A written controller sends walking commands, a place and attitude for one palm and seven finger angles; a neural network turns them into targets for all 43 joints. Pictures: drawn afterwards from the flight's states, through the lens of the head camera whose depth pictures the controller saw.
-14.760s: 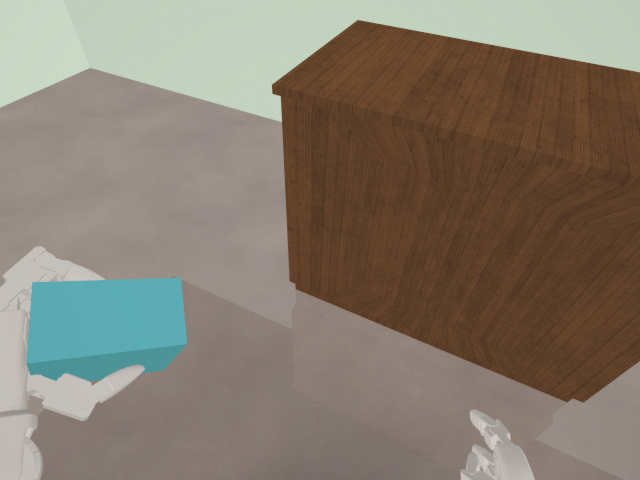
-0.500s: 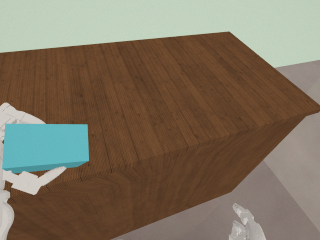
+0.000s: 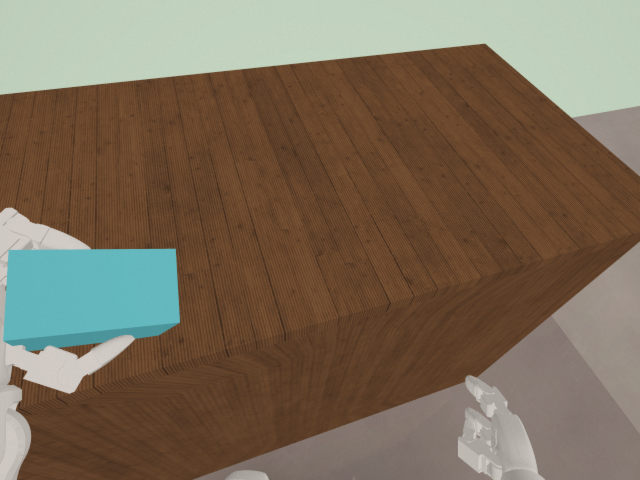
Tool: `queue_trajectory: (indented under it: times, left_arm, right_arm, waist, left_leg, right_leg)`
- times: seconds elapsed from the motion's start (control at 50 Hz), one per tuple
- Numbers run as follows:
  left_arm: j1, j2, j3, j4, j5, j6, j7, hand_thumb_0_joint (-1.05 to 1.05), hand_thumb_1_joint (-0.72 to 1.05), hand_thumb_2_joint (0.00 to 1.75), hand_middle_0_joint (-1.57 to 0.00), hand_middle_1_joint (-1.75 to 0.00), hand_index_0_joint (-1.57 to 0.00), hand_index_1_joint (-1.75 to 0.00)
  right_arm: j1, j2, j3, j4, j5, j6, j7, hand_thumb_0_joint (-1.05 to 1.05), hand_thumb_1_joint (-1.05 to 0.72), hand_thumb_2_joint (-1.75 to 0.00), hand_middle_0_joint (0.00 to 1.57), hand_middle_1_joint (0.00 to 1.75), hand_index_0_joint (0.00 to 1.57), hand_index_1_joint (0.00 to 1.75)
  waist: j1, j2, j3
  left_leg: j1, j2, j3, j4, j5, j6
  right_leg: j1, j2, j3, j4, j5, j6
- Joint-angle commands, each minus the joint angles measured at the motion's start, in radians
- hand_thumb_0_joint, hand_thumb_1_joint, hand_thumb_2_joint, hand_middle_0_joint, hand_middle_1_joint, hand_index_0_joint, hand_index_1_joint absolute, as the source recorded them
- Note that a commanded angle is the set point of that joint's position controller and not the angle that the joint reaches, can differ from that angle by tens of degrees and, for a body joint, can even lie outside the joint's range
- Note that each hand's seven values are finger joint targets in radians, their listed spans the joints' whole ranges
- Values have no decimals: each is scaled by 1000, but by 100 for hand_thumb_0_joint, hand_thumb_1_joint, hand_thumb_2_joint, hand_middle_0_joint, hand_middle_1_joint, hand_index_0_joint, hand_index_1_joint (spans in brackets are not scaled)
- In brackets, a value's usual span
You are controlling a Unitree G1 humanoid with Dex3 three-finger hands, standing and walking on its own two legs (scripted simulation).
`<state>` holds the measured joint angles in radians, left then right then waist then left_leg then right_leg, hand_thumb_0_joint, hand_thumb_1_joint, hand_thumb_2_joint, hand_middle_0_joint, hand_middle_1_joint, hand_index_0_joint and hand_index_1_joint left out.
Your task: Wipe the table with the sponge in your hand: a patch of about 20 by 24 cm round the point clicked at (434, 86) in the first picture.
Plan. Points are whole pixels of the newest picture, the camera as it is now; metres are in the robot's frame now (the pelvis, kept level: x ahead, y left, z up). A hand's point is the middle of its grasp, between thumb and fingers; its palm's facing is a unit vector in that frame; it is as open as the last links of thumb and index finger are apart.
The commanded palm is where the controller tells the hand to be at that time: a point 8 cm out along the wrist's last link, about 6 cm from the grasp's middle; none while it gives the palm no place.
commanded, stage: look again from close up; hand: left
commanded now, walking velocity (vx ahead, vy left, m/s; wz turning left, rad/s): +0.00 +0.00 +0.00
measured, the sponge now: (121, 299) +0.24 +0.22 +0.15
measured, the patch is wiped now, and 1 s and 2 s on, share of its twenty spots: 0.00 0.00 0.00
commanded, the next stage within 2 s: shuffle to correct the standing spot in 0.04 s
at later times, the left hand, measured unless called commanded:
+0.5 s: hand (100, 288) +0.23 +0.23 +0.17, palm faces +0.43 -0.83 -0.36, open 10.7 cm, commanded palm +0.17 +0.25 +0.18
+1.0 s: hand (135, 284) +0.24 +0.20 +0.17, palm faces +0.38 -0.83 -0.41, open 10.7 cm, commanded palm +0.18 +0.24 +0.18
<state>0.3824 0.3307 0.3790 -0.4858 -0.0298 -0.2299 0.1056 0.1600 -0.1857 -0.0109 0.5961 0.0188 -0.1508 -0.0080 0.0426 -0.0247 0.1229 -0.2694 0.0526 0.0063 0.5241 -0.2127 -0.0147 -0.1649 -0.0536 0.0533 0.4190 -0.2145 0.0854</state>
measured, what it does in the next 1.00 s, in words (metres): shifts its weight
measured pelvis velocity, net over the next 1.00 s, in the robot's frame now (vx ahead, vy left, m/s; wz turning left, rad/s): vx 0.02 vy -0.05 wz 0.02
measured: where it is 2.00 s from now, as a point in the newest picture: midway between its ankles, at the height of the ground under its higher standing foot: outside the picture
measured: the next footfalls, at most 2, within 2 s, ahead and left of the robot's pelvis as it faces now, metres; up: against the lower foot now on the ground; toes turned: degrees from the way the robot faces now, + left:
none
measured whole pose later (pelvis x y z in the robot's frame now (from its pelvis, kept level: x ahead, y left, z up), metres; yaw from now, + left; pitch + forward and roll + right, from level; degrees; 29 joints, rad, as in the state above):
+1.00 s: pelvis +0.02 -0.05 -0.01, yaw +1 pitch -1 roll -2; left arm 0.44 0.38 0.42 -0.60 -0.08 -0.15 0.10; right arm 0.18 -0.18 -0.04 0.55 0.03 -0.06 -0.01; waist 0.01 0.00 0.13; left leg -0.32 0.12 -0.06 0.63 -0.29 -0.09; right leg -0.23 0.02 0.00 0.58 -0.33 0.02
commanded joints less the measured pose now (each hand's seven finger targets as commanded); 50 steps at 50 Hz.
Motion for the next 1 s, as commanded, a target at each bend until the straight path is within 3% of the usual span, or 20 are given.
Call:
queue_trajectory:
  times: [0.0,0.02,0.04,0.12,0.14,0.2,0.26,0.3,0.34,0.36,0.42,0.44,0.5,0.56,0.6,0.66,0.8,0.9,0.92,0.98]
  left_arm:
    - [-53,157,77,-189,4,-37,21,0,10,130,-120,-160,-120,-160]
    - [-29,174,97,-184,4,-29,26,0,10,130,-120,-160,-120,-160]
    - [-41,145,68,-191,2,-30,24,0,10,130,-120,-160,-120,-160]
    - [-18,183,104,-205,2,-20,32,0,10,130,-120,-160,-120,-160]
    - [-21,155,77,-206,-1,-20,28,0,10,130,-120,-160,-120,-160]
    - [-43,169,88,-229,-7,-15,23,0,10,130,-120,-160,-120,-160]
    - [-45,169,85,-226,-13,-3,23,0,10,130,-120,-160,-120,-160]
    - [-38,168,86,-224,-14,1,20,0,10,130,-120,-160,-120,-160]
    - [-30,154,71,-240,-18,7,20,0,10,130,-120,-160,-120,-160]
    - [-34,174,87,-248,-19,6,22,0,10,130,-120,-160,-120,-160]
    - [5,185,103,-237,-23,16,22,0,10,130,-120,-160,-120,-160]
    - [-3,162,77,-230,-27,18,18,0,10,130,-120,-160,-120,-160]
    - [-20,178,90,-234,-30,19,12,0,10,130,-120,-160,-120,-160]
    - [-15,186,99,-250,-35,24,13,0,10,130,-120,-160,-120,-160]
    - [-7,190,106,-245,-37,24,9,0,10,130,-120,-160,-120,-160]
    - [8,199,115,-272,-42,26,10,0,10,130,-120,-160,-120,-160]
    - [34,215,129,-270,-46,27,5,0,10,130,-120,-160,-120,-160]
    - [32,214,131,-284,-49,27,4,0,10,130,-120,-160,-120,-160]
    - [49,220,137,-304,-52,28,7,0,10,130,-120,-160,-120,-160]
    - [42,224,138,-309,-46,24,2,0,10,130,-120,-160,-120,-160]
  right_arm:
    - [-59,-127,-53,-153,3,-43,-8,0,-90,-90,20,30,20,30]
    - [-74,-124,-49,-153,6,-41,-10,0,-90,-90,20,30,20,30]
    - [-62,-128,-50,-151,3,-36,-10,0,-90,-90,20,30,20,30]
    - [-73,-126,-51,-158,8,-30,-13,0,-90,-90,20,30,20,30]
    - [-61,-125,-51,-158,5,-23,-12,0,-90,-90,20,30,20,30]
    - [-59,-125,-58,-170,10,-15,-7,0,-90,-90,20,30,20,30]
    - [-65,-123,-56,-180,14,-8,-4,0,-90,-90,20,30,20,30]
    - [-57,-121,-59,-184,16,-5,2,0,-90,-90,20,30,20,30]
    - [-54,-121,-57,-184,17,-1,4,0,-90,-90,20,30,20,30]
    - [-60,-119,-62,-190,17,-1,5,0,-90,-90,20,30,20,30]
    - [-61,-111,-59,-191,20,2,7,0,-90,-90,20,30,20,30]
    - [-47,-115,-60,-187,15,9,6,0,-90,-90,20,30,20,30]
    - [-44,-115,-67,-193,14,14,2,0,-90,-90,20,30,20,30]
    - [-50,-118,-67,-197,15,19,-4,0,-90,-90,20,30,20,30]
    - [-41,-117,-69,-200,15,23,-5,0,-90,-90,20,30,20,30]
    - [-47,-122,-70,-203,16,24,-8,0,-90,-90,20,30,20,30]
    - [-33,-122,-75,-200,12,32,-8,0,-90,-90,20,30,20,30]
    - [-31,-124,-75,-200,12,37,-9,0,-90,-90,20,30,20,30]
    - [-46,-122,-70,-202,17,34,-9,0,-90,-90,20,30,20,30]
    - [-38,-127,-70,-206,10,36,-8,0,-90,-90,20,30,20,30]
  waist:
    - [-14,75,-179]
    - [-12,74,-180]
    - [-18,69,-183]
    - [-14,75,-205]
    - [-19,66,-209]
    - [-20,92,-205]
    - [-21,122,-188]
    - [-22,104,-189]
    - [-28,127,-195]
    - [-24,130,-192]
    - [-28,68,-194]
    - [-32,63,-188]
    - [-34,58,-165]
    - [-33,82,-164]
    - [-33,54,-172]
    - [-32,98,-181]
    - [-38,34,-187]
    - [-41,55,-187]
    - [-42,92,-199]
    - [-33,163,-199]
  left_leg:
    - [76,-10,15,-116,14,20]
    - [101,-10,20,-116,29,17]
    - [80,-7,12,-114,24,20]
    - [115,-5,14,-110,87,19]
    - [105,2,5,-111,97,22]
    - [113,25,-1,-121,128,21]
    - [82,56,-28,-140,108,28]
    - [71,56,-20,-120,86,26]
    - [76,53,-22,-116,54,25]
    - [67,60,-18,-108,46,25]
    - [91,42,3,-63,48,15]
    - [76,39,6,-50,27,15]
    - [67,32,11,-25,1,12]
    - [59,51,-12,-40,4,20]
    - [57,47,-3,-6,29,19]
    - [64,68,-27,-22,78,27]
    - [64,48,1,65,87,20]
    - [67,64,-22,51,123,26]
    - [106,71,-35,28,171,30]
    - [69,126,-78,-14,226,49]
  right_leg:
    - [16,47,-35,-45,119,-74]
    - [2,50,-36,-50,128,-71]
    - [21,45,-44,-45,125,-71]
    - [24,43,-40,-37,166,-72]
    - [38,43,-56,-31,162,-69]
    - [29,54,-66,-10,152,-64]
    - [29,62,-87,15,112,-57]
    - [29,62,-83,7,109,-60]
    - [16,66,-87,8,100,-62]
    - [17,61,-83,5,96,-62]
    - [-18,55,-59,-18,120,-72]
    - [-20,49,-62,-17,105,-75]
    - [-61,40,-41,-15,86,-86]
    - [-64,52,-57,10,65,-81]
    - [-59,44,-52,11,79,-89]
    - [-57,52,-72,43,90,-82]
    - [-76,19,-34,32,128,-111]
    - [-76,27,-49,60,133,-108]
    - [-85,35,-53,78,155,-102]
    - [-36,62,-105,96,112,-74]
